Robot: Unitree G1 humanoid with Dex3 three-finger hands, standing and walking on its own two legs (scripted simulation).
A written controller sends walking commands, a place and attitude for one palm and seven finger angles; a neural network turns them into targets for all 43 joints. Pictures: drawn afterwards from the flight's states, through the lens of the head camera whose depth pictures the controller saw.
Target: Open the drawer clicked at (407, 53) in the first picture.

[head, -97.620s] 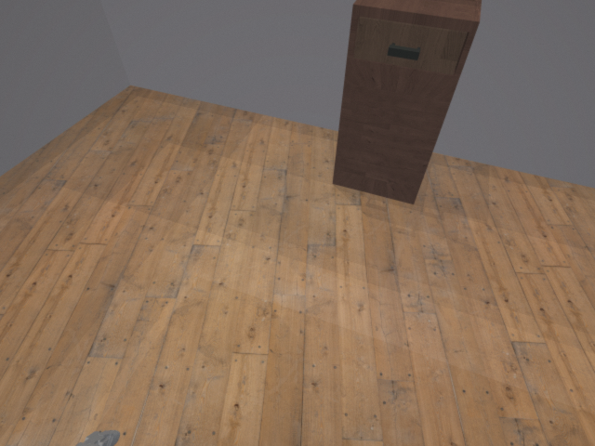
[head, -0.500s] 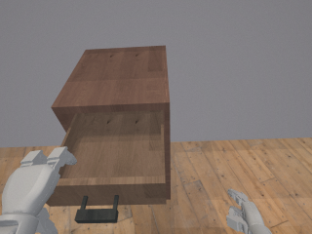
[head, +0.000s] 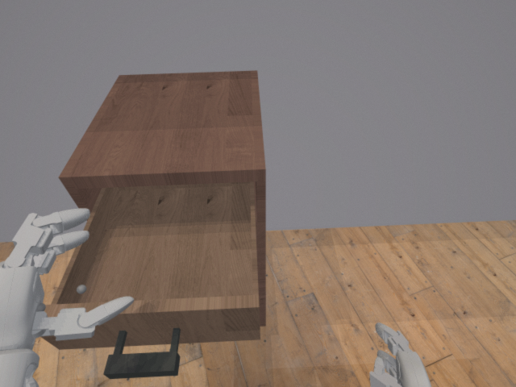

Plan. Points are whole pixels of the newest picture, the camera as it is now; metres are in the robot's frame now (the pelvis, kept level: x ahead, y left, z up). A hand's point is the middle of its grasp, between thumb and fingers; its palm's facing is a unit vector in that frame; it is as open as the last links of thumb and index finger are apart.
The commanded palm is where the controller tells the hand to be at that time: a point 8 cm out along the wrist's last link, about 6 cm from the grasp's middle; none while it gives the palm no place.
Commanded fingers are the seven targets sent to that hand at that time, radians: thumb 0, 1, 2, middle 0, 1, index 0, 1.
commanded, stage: draw the hand back to the body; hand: left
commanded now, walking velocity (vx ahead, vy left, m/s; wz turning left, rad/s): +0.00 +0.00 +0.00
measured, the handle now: (146, 349) +0.18 +0.21 -0.05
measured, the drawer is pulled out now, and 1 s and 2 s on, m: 0.27 0.27 0.27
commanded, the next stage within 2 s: step back with the hand held close in 0.56 s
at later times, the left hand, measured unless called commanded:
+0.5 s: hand (76, 293) +0.18 +0.23 +0.16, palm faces +0.40 -0.83 -0.40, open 7.7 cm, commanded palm +0.12 +0.27 +0.17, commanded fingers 0.00 0.90 0.90 -0.20 -0.30 -0.20 -0.30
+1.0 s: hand (69, 309) +0.16 +0.23 +0.14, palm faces +0.29 -0.82 -0.49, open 7.4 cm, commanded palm +0.10 +0.28 +0.17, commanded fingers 0.00 0.90 0.90 -0.20 -0.30 -0.20 -0.30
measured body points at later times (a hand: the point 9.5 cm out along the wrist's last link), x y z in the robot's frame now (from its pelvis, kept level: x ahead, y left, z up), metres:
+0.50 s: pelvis +0.00 -0.01 +0.00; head -0.01 -0.04 +0.45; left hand +0.15 +0.27 +0.18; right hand +0.20 -0.22 -0.08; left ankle -0.04 +0.09 -0.74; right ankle -0.02 -0.10 -0.74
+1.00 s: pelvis -0.03 +0.00 +0.00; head +0.01 -0.01 +0.45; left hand +0.14 +0.28 +0.17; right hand +0.16 -0.25 -0.09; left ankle -0.04 +0.09 -0.74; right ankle -0.02 -0.10 -0.74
